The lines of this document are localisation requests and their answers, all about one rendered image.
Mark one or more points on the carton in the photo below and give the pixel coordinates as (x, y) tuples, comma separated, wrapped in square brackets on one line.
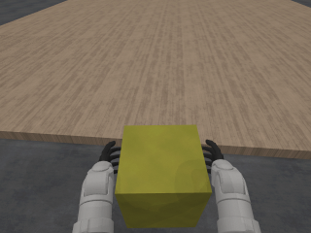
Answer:
[(162, 179)]

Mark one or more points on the right robot hand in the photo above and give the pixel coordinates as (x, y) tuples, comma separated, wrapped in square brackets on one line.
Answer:
[(216, 153)]

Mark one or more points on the left robot hand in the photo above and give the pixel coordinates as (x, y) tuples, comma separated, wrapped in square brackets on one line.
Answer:
[(106, 154)]

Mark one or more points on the robot right forearm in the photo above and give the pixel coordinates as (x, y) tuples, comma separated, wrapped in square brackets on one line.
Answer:
[(232, 199)]

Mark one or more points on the robot left forearm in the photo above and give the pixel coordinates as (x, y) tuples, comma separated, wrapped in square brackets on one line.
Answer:
[(96, 201)]

